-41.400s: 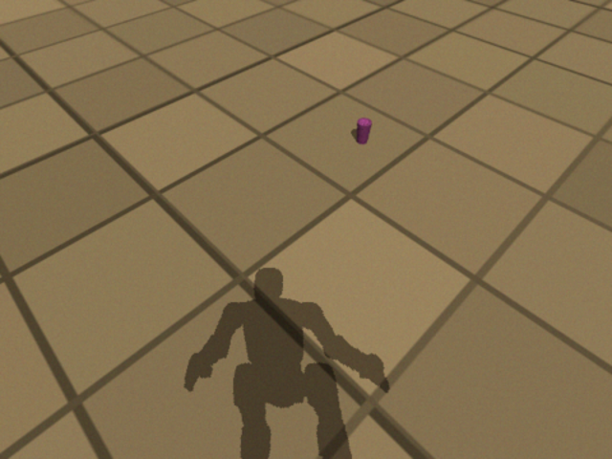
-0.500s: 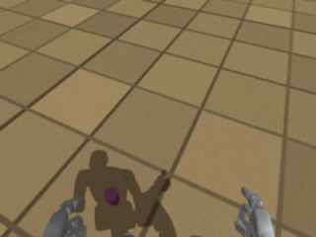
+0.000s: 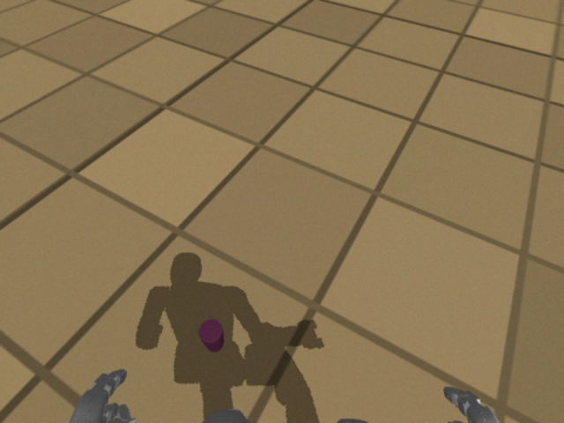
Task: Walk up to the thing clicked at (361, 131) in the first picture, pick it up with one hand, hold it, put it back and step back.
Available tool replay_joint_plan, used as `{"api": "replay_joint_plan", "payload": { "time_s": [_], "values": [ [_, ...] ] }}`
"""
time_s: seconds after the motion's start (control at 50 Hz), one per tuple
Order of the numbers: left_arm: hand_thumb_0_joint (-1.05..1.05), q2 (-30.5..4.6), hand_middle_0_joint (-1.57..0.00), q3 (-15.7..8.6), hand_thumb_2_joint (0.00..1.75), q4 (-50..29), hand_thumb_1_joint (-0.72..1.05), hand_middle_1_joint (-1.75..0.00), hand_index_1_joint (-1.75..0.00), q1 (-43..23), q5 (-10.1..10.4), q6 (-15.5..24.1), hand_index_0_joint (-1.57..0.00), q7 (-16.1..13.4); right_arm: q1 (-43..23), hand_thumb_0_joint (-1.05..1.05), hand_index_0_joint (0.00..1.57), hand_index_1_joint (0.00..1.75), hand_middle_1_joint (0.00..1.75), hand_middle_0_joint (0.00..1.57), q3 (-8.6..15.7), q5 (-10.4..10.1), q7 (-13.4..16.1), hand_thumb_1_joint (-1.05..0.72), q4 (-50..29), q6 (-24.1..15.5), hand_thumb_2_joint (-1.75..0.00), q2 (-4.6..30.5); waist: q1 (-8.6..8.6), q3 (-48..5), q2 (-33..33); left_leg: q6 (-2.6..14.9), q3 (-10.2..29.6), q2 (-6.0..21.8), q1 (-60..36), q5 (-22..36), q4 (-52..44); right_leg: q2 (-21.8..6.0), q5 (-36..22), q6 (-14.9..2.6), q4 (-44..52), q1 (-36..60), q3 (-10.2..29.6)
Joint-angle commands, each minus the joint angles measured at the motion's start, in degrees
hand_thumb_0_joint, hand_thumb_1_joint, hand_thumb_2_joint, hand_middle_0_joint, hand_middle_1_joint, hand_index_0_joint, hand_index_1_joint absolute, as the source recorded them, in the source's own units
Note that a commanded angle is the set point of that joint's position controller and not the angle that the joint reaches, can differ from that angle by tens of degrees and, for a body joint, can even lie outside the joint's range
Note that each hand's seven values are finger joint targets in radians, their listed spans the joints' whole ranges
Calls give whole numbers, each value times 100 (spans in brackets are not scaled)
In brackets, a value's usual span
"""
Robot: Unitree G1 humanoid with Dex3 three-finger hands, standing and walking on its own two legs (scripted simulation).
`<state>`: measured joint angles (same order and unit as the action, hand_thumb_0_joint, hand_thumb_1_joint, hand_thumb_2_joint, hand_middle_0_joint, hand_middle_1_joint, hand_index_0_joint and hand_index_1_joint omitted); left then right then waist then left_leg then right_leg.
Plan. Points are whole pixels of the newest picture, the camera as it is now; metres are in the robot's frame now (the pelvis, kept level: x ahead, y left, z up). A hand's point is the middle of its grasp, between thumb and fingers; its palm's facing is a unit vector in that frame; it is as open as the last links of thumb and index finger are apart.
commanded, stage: stand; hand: left
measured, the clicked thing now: (213, 337) +0.45 +0.23 -0.68
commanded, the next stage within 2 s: go down in 2.00 s
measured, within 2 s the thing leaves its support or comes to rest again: neither
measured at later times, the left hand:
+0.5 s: hand out of the picture +0.03 +0.24 -0.13, palm faces +0.05 -0.94 -0.33, open 7.4 cm
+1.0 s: hand out of the picture +0.05 +0.23 -0.12, palm faces +0.04 -0.94 -0.33, open 7.4 cm
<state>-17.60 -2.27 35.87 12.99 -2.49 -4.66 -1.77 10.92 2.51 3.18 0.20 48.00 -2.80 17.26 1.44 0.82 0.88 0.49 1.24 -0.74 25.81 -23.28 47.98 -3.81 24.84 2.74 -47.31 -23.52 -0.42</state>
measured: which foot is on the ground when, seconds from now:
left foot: down 0.00-1.00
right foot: down 0.00-1.00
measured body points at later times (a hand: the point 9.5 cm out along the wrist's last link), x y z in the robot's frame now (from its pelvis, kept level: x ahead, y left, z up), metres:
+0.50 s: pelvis -0.01 +0.00 +0.04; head -0.02 +0.00 +0.49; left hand +0.02 +0.29 -0.10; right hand +0.07 -0.27 -0.10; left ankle +0.02 +0.12 -0.70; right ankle +0.00 -0.15 -0.70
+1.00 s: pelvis +0.00 -0.01 +0.04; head -0.01 -0.02 +0.49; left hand +0.05 +0.28 -0.09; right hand +0.06 -0.30 -0.10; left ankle +0.02 +0.12 -0.70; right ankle +0.00 -0.15 -0.70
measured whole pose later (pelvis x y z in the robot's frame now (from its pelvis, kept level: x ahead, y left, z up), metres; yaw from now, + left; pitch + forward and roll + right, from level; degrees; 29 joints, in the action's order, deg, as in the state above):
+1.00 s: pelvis +0.00 -0.01 +0.04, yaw +1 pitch -5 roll +0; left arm -17.5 -2.2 65.5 8.0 -1.0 -0.2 -0.7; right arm 9.0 1.6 1.1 0.5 65.1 0.2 18.2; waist 0.1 3.8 -1.1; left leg -1.1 2.8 0.5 7.2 -10.1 21.8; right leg -2.5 11.7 1.7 -20.6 -4.4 -2.7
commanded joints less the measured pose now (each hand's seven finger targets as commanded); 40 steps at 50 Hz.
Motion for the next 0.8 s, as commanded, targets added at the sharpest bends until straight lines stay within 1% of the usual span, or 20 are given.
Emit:
{"api": "replay_joint_plan", "payload": {
  "time_s": [0.0, 0.04, 0.06, 0.08, 0.12, 0.14, 0.16, 0.22, 0.28, 0.3, 0.36, 0.38, 0.42, 0.5, 0.56, 0.62, 0.68, 0.74, 0.76, 0.78],
  "values": [
    [0, -718, -20, -314, 90, 178, 90, -30, -30, -237, -8, 422, -20, -77, -209, 0, 20, 30, 30, 20, 302, -2, 49, -90, -271, -113, -90, 932, 49, -565, -369, 429, 847, 460, -708, 1410, -1422, -7, -1066, -353, 898, 503, 150],
    [0, -695, -20, -309, 90, 515, 90, -30, -30, -219, 22, 448, -20, -75, -223, 0, 20, 30, 30, 20, 305, -7, 76, -90, -116, -88, -90, 972, 54, -510, -552, 443, 998, 573, -906, 1579, -1682, 33, -1086, -324, 996, 599, 90],
    [0, -693, -20, -288, 90, 714, 90, -30, -30, -119, 10, 463, -20, -73, -313, 0, 20, 30, 30, 20, 293, -20, 81, -90, -31, -57, -90, 964, 94, -339, -513, 419, 988, 561, -816, 1432, -1743, 17, -1101, -350, 1225, 683, 90],
    [0, -748, -20, -299, 90, 857, 90, -30, -30, -169, 22, 468, -20, -72, -289, 0, 20, 30, 30, 20, 297, -30, 97, -90, 29, -28, -90, 993, 40, -269, -501, 404, 1000, 555, -777, 1145, -1925, 20, -992, -346, 1329, 790, 105],
    [0, -838, -20, -303, 90, 1128, 90, -30, -30, -170, 19, 503, -20, -71, -294, 0, 20, 30, 30, 20, 286, -52, 114, -90, 186, -2, -90, 969, 26, -298, -270, 326, 813, 493, -1056, 1624, -1829, -94, -1326, -391, 1603, 934, 183],
    [0, -862, -20, -288, 90, 1266, 90, -30, -30, -152, 34, 515, -20, -71, -278, 0, 20, 30, 30, 20, 281, -68, 130, -90, 276, 23, -90, 989, -3, -183, -218, 284, 761, 458, -1095, 1629, -1873, -130, -1444, -398, 1766, 975, 225],
    [0, -878, -20, -282, 90, 1371, 90, -30, -30, -169, 55, 529, -20, -72, -164, 0, 20, 30, 30, 20, 271, -84, 135, -90, 372, 31, -90, 998, -54, -245, -250, 274, 739, 475, -1217, 1705, -1975, -151, -1523, -397, 1817, 1098, 238],
    [0, -914, -20, -247, 90, 1643, 90, -30, -30, -259, 75, 540, -20, -92, -175, 0, 20, 30, 30, 20, 252, -118, 156, -90, 580, 62, -90, 1009, -73, -211, -211, 245, 712, 505, -1412, 2083, -2092, -224, -1773, -379, 2070, 1334, 246],
    [0, -921, -20, -214, 90, 1906, 90, -30, -30, -269, 80, 514, -20, -96, -228, 0, 20, 30, 30, 20, 227, -144, 161, -90, 734, 108, -90, 1010, -72, 7, -265, 230, 763, 555, -1452, 1653, -2469, -181, -1436, -319, 2306, 1387, 170],
    [0, -949, -20, -209, 90, 1982, 90, -30, -30, -301, 74, 497, -20, -92, -259, 0, 20, 30, 30, 20, 225, -152, 160, -90, 781, 124, -90, 1020, -74, 196, -209, 192, 786, 550, -1313, 1256, -2652, -168, -1189, -314, 2407, 1380, 172],
    [0, -911, -20, -172, 90, 2187, 90, -30, -30, -241, 54, 500, -20, -60, -319, 0, 20, 30, 30, 20, 220, -162, 143, -90, 886, 158, -90, 1050, -60, 378, -328, 163, 859, 562, -1197, 506, -2980, -152, -945, -298, 2571, 1454, 140],
    [0, -929, -20, -176, 90, 2226, 90, -30, -30, -246, 58, 520, -20, -56, -357, 0, 20, 30, 30, 20, 223, -158, 138, -90, 905, 159, -90, 1063, -46, 277, -300, 178, 830, 547, -1264, 611, -2969, -197, -1064, -298, 2625, 1569, 160],
    [0, -940, -20, -167, 90, 2332, 90, -30, -30, -268, 50, 538, -20, -54, -355, 0, 20, 30, 30, 20, 210, -167, 121, -90, 955, 170, -90, 995, -71, 304, -140, 157, 797, 541, -1336, 681, -2958, -229, -930, -293, 2756, 1542, 195],
    [0, -1006, -20, -170, 90, 2428, 90, -30, -30, -365, 65, 567, -20, -48, -339, 0, 20, 30, 30, 20, 187, -177, 105, -90, 1069, 169, -90, 973, -97, 354, -105, 122, 728, 507, -1434, 947, -2973, -281, -980, -289, 2942, 1545, 250],
    [0, -1040, -20, -182, 90, 2496, 90, -30, -30, -380, 80, 552, -20, -35, -354, 0, 20, 30, 30, 20, 185, -166, 108, -90, 1121, 174, -90, 1031, -91, 361, -212, 119, 758, 548, -1427, 769, -3092, -268, -959, -281, 2941, 1560, 237],
    [0, -1045, -20, -181, 90, 2548, 90, -30, -30, -418, 87, 562, -20, -30, -394, 0, 20, 30, 30, 20, 163, -175, 100, -90, 1168, 177, -90, 1031, -64, 340, -118, 118, 744, 561, -1476, 866, -3081, -288, -945, -282, 3014, 1602, 248],
    [0, -1098, -20, -188, 90, 2549, 90, -30, -30, -538, 92, 578, -20, -21, -374, 0, 20, 30, 30, 20, 133, -187, 96, -90, 1198, 157, -90, 1020, -101, 266, -80, 85, 686, 535, -1571, 1274, -3042, -327, -1125, -288, 3061, 1660, 284],
    [0, -1068, -20, -170, 90, 2586, 90, -30, -30, -546, 103, 574, -20, -15, -414, 0, 20, 30, 30, 20, 120, -185, 102, -90, 1240, 155, -90, 1091, -89, 269, -110, 102, 678, 577, -1665, 1385, -3026, -317, -1160, -287, 3093, 1622, 261],
    [0, -1108, -20, -179, 90, 2592, 90, -30, -30, -573, 110, 563, -20, -10, -367, 0, 20, 30, 30, 20, 121, -191, 106, -90, 1269, 162, -90, 1082, -109, 356, -34, 75, 676, 565, -1608, 1238, -3076, -303, -1020, -287, 3112, 1593, 273],
    [0, -1088, -20, -174, 90, 2608, 90, -30, -30, -553, 117, 564, -20, -6, -373, 0, 20, 30, 30, 20, 108, -187, 101, -90, 1288, 162, -90, 1097, -86, 302, -108, 97, 668, 589, -1640, 1231, -3053, -320, -1085, -290, 3115, 1650, 280]
  ]
}}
